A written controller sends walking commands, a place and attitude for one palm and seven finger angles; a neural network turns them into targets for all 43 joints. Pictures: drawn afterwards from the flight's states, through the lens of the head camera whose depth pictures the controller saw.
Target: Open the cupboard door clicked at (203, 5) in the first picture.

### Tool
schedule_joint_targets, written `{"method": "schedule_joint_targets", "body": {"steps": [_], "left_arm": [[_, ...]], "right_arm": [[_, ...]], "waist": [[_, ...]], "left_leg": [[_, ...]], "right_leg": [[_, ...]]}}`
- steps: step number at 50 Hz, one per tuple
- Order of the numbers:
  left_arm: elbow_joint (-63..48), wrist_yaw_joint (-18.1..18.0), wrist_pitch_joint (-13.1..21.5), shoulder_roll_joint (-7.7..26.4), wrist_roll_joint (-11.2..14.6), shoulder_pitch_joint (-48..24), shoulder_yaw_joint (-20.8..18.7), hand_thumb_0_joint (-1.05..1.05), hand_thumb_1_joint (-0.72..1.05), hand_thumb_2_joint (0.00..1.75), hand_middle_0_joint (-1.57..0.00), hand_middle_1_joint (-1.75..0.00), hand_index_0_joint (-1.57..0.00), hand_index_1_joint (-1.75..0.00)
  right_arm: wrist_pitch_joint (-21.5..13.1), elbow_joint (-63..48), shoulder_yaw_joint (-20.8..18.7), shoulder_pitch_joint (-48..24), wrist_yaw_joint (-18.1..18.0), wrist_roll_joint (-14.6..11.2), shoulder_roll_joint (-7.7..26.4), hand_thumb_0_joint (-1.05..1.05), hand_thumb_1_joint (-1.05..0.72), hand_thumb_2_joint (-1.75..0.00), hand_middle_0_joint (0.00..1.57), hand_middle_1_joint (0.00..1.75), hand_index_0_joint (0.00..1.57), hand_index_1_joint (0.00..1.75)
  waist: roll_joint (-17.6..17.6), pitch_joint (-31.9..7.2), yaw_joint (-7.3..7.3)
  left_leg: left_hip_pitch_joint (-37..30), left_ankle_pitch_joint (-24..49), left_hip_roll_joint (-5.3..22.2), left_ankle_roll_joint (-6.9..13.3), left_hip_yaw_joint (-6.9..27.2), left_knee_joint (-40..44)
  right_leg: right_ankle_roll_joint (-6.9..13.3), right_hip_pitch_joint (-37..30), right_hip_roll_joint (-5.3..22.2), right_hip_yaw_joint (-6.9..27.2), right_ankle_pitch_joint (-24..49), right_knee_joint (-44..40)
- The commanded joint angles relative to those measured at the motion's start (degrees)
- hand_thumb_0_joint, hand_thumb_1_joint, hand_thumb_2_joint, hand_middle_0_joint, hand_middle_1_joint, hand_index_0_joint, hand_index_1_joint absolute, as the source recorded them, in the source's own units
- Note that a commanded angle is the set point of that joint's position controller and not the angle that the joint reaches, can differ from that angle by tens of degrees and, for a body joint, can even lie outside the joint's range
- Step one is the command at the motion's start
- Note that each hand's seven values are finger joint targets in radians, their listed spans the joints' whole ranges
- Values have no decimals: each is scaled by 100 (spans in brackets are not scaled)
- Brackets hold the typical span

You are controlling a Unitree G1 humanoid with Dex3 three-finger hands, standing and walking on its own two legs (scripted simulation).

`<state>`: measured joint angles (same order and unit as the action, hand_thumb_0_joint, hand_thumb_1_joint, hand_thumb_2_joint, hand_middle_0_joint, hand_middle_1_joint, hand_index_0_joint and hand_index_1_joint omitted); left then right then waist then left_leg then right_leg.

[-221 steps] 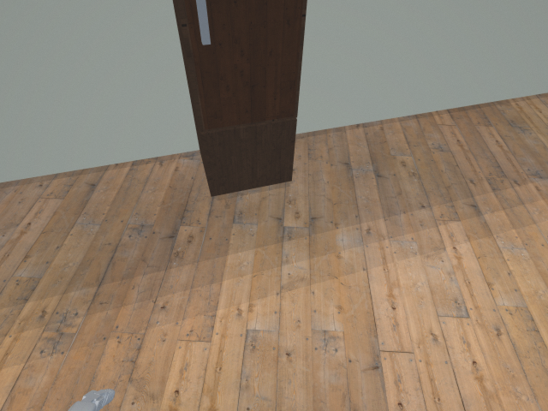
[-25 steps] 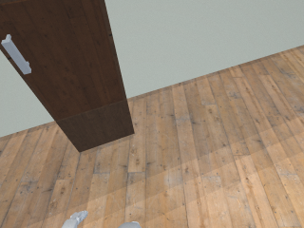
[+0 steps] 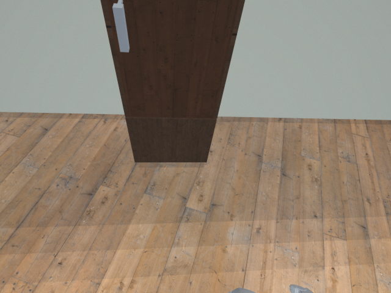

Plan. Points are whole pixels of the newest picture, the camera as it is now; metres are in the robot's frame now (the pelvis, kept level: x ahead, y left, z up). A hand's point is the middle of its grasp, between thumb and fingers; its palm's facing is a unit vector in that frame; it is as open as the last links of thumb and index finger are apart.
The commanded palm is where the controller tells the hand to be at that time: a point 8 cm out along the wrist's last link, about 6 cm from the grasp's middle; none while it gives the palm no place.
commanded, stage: turn to face it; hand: left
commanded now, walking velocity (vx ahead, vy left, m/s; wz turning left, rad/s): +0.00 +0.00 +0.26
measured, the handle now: (122, 25) +0.80 +0.31 +0.09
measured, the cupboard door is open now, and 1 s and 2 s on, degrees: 0 0 0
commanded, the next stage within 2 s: take the last steps up to it in 0.06 s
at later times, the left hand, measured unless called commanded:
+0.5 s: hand out of the picture +0.04 +0.15 -0.15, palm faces +0.16 -0.96 -0.23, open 7.3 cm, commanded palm none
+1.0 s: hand out of the picture +0.04 +0.20 -0.18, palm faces +0.24 -0.96 -0.12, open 7.4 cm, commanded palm none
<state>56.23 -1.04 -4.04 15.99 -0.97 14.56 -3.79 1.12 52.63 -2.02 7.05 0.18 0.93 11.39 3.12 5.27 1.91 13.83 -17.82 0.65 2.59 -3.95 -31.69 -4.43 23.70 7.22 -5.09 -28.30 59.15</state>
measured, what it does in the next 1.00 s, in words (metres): walks ahead: right foot, then left foot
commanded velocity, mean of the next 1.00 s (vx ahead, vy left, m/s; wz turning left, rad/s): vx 0.25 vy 0.00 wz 0.07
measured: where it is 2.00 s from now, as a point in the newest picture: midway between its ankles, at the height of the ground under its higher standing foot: (166, 283)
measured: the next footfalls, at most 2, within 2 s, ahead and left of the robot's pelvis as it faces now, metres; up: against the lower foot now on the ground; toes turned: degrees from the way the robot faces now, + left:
right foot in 0.38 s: +0.04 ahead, -0.12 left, +0.00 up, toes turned +0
left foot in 0.88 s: +0.22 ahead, +0.17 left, +0.00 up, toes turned +16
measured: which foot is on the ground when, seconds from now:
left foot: down 0.00-0.38, up 0.40-0.86, down 0.88-1.00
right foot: up 0.00-0.36, down 0.38-0.90, up 0.92-1.00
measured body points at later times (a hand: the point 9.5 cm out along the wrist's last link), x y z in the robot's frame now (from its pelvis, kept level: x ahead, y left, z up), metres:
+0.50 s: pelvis +0.02 -0.03 +0.01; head +0.01 -0.06 +0.46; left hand +0.03 +0.21 -0.13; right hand +0.03 -0.27 -0.16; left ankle +0.01 +0.10 -0.68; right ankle +0.00 -0.12 -0.73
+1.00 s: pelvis +0.16 +0.07 -0.01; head +0.19 +0.09 +0.44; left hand +0.03 +0.25 -0.17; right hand +0.29 -0.13 -0.14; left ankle +0.18 +0.16 -0.73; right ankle +0.06 -0.09 -0.65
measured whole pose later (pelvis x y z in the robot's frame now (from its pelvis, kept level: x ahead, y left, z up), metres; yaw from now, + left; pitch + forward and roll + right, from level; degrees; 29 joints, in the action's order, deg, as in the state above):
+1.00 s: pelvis +0.16 +0.07 -0.01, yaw +7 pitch -1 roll -1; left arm 67.4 -0.4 1.2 7.0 -1.0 25.2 -2.0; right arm -4.2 58.2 -2.1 7.6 -0.5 0.9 7.2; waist 2.0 4.2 2.8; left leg 17.3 -15.7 1.7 3.2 -9.0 -33.5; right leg 0.4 17.6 5.3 -2.8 -24.8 65.0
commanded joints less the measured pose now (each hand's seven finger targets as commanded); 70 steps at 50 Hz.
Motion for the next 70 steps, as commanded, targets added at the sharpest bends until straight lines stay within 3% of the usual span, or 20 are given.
{"method": "schedule_joint_targets", "body": {"steps": [1,8,14,17,18,19,20,24,27,39,42,43,44,45,49,53,62,67,69,70], "left_arm": [[-409,25,205,281,19,-119,-50,0,90,90,-20,-30,-20,-30],[-456,-30,173,135,34,-403,11,0,90,90,-20,-30,-20,-30],[-411,78,316,-32,-26,-480,70,0,90,90,-20,-30,-20,-30],[-98,99,428,-70,-46,285,47,0,90,90,-20,-30,-20,-30],[18,67,497,149,-95,624,-12,0,90,90,-20,-30,-20,-30],[102,6,541,668,-152,1023,-116,0,90,90,-20,-30,-20,-30],[55,-26,515,763,-51,1169,-98,0,90,90,-20,-30,-20,-30],[55,-29,695,9,3,500,64,0,90,90,-20,-30,-20,-30],[192,-19,794,-162,18,835,112,0,90,90,-20,-30,-20,-30],[909,-77,835,-59,-87,1803,126,0,90,90,-20,-30,-20,-30],[906,-78,798,13,-56,1533,61,0,90,90,-20,-30,-20,-30],[916,-67,792,-72,-23,1535,66,0,90,90,-20,-30,-20,-30],[872,-22,763,-383,32,1876,98,0,90,90,-20,-30,-20,-30],[664,-2,756,-517,45,1731,150,0,90,90,-20,-30,-20,-30],[678,81,668,-531,-7,904,57,0,90,90,-20,-30,-20,-30],[689,83,494,-737,-74,1140,14,0,90,90,-20,-30,-20,-30],[18,146,402,-439,-45,-297,35,0,90,90,-20,-30,-20,-30],[7,40,481,-460,-20,-167,139,0,90,90,-20,-30,-20,-30],[203,-37,560,-8,-56,485,55,0,90,90,-20,-30,-20,-30],[262,-94,614,362,-60,725,-2,0,90,90,-20,-30,-20,-30]], "right_arm": [[-107,-151,-243,390,-149,-8,1106,0,-90,-90,20,30,20,30],[-88,44,-251,697,-155,13,1013,0,-90,-90,20,30,20,30],[-119,244,-257,868,-120,79,935,0,-90,-90,20,30,20,30],[-130,302,-226,711,-115,39,779,0,-90,-90,20,30,20,30],[-156,312,-184,773,-106,5,527,0,-90,-90,20,30,20,30],[-187,171,-93,700,-80,-58,158,0,-90,-90,20,30,20,30],[-160,-16,-185,325,-37,48,510,0,-90,-90,20,30,20,30],[-61,500,-283,927,88,94,373,0,-90,-90,20,30,20,30],[-53,625,-256,1085,96,80,175,0,-90,-90,20,30,20,30],[-245,241,-102,-254,188,1,-40,0,-90,-90,20,30,20,30],[-367,515,-144,663,102,23,107,0,-90,-90,20,30,20,30],[-419,796,-204,1569,42,51,381,0,-90,-90,20,30,20,30],[-471,958,-358,2258,-38,103,1099,0,-90,-90,20,30,20,30],[-441,1027,-405,2663,-104,30,1360,0,-90,-90,20,30,20,30],[-514,716,-162,1219,-169,0,413,0,-90,-90,20,30,20,30],[-626,722,-99,1248,-199,0,47,0,-90,-90,20,30,20,30],[-559,750,-133,1519,-207,61,353,0,-90,-90,20,30,20,30],[-417,879,-75,1548,-263,57,419,0,-90,-90,20,30,20,30],[-374,907,-74,1591,-248,-39,300,0,-90,-90,20,30,20,30],[-346,883,-81,1821,-225,-102,129,0,-90,-90,20,30,20,30]], "waist": [[-1104,-780,-232],[-1046,-735,-333],[-1223,-418,-363],[-734,-284,37],[-7,-252,175],[1505,-194,357],[1051,184,447],[340,664,-212],[267,440,-229],[645,418,121],[390,-88,-370],[-108,-704,-710],[-1655,-1474,-830],[-2245,-1697,-888],[-507,-254,-353],[-910,-197,-73],[-939,176,-225],[-778,-192,-116],[-292,-722,135],[362,-1263,94]], "left_leg": [[-1108,4214,1336,580,1083,1118],[-1162,3697,1378,745,1414,1244],[-377,155,1286,764,2046,1719],[812,-1295,868,440,1783,1289],[1590,-1521,421,184,1377,395],[2568,-1492,-285,-132,377,-1208],[2697,-1453,-28,-153,565,-2040],[2239,215,332,-245,560,-3037],[2280,811,365,-396,387,-3112],[1810,388,419,-233,-253,-972],[78,513,92,-63,-432,-15],[-1107,814,154,-29,-294,415],[-2516,954,1496,314,1398,589],[-2879,1326,2400,688,2884,1385],[-621,1732,1913,529,1310,1813],[-358,2984,1446,356,379,1954],[-975,3590,1543,617,213,1806],[-957,4897,1356,341,64,753],[-420,3623,941,-55,-32,-166],[369,1492,389,-295,-193,-1080]], "right_leg": [[-70,618,-46,325,509,473],[-98,325,-194,344,412,-537],[131,-485,-467,167,236,-1897],[218,-2052,-540,82,1012,-3377],[354,-2798,-55,698,468,-3979],[830,-3128,1345,2519,-805,-4937],[1206,-2217,1925,3201,-1654,-5470],[864,-1164,1091,1698,-407,-5474],[790,-1534,751,795,1046,-5287],[1138,-2178,976,474,3309,-4657],[976,-1802,767,138,3992,-3444],[818,-1572,474,-104,3859,-2226],[536,-299,-196,-423,1609,-619],[475,726,-647,-79,-538,711],[518,749,127,456,873,1279],[374,581,-23,363,1447,826],[356,1045,-54,235,1782,-997],[477,-542,-447,1,2040,-2604],[523,-1910,-98,328,4585,-3284],[1056,-2848,940,1447,7443,-2875]]}}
